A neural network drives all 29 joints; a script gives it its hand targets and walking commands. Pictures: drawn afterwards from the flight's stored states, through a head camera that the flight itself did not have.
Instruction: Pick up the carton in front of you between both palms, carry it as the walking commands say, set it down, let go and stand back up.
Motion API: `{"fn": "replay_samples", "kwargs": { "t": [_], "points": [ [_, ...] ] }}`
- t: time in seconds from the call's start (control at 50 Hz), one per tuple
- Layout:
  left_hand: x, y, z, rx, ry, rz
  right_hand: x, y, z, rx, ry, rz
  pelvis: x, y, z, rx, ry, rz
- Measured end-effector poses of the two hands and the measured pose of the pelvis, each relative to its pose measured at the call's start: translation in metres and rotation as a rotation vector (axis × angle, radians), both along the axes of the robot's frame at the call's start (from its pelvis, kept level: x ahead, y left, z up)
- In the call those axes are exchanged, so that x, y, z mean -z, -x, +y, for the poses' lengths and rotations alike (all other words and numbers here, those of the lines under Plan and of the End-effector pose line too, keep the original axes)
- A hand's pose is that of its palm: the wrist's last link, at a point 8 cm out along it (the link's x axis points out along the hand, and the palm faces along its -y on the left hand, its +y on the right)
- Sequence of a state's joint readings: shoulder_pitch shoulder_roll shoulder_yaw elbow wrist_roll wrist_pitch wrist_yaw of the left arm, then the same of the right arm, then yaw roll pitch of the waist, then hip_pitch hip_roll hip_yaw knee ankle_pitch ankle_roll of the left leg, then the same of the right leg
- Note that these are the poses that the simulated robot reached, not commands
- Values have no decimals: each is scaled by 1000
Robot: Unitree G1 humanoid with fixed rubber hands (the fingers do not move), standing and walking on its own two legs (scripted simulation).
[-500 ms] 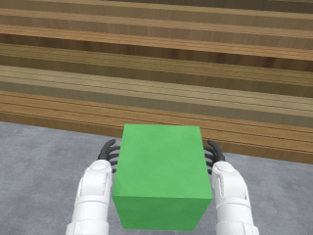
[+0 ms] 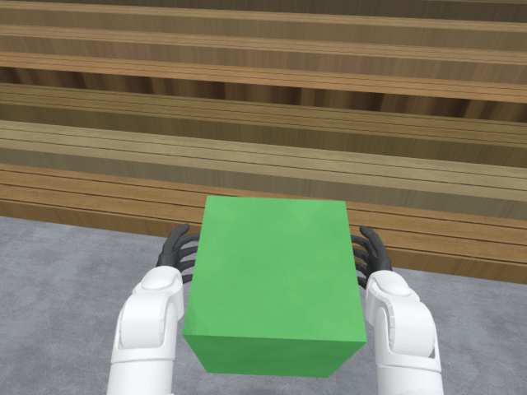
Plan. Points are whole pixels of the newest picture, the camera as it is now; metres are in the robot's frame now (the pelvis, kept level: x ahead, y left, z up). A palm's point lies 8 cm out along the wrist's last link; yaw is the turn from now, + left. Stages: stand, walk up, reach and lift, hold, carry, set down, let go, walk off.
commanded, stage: carry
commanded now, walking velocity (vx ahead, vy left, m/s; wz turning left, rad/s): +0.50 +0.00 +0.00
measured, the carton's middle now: (271, 293) +0.30 +0.00 +0.02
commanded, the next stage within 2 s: none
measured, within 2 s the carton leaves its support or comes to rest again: neither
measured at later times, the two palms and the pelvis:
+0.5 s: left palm (209, 188) +0.49 +0.12 +0.08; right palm (366, 195) +0.48 -0.19 +0.08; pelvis +0.26 -0.03 -0.01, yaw +0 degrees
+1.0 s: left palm (218, 90) +0.86 +0.14 +0.13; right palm (330, 89) +0.86 -0.17 +0.14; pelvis +0.56 -0.01 -0.02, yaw -1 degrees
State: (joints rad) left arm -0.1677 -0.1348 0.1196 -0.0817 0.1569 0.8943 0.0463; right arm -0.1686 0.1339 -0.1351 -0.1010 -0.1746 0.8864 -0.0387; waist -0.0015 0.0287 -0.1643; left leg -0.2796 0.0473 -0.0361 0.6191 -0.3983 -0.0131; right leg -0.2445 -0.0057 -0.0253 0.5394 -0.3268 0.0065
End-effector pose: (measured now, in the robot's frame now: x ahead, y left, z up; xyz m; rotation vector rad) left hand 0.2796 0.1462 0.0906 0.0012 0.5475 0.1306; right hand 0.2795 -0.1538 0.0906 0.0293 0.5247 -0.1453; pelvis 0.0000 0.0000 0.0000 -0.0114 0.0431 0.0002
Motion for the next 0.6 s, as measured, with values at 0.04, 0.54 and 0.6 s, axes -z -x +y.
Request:
{"fn": "replay_samples", "kwargs": {
  "t": [0.04, 0.54, 0.6],
  "points": [
    [-5, -10, -2, -7, 7, -1, -6, -11, -1, 1, -2, -1, -2, -14, -2, -20, -10, 19],
    [15, -229, -29, -99, 49, 91, 16, -227, -35, 81, -98, 90, 14, -280, -34, -18, 13, 17],
    [11, -250, -29, -131, 85, 116, 9, -265, -32, 25, -100, 118, 3, -309, -42, -36, 2, 24]
  ]
}}
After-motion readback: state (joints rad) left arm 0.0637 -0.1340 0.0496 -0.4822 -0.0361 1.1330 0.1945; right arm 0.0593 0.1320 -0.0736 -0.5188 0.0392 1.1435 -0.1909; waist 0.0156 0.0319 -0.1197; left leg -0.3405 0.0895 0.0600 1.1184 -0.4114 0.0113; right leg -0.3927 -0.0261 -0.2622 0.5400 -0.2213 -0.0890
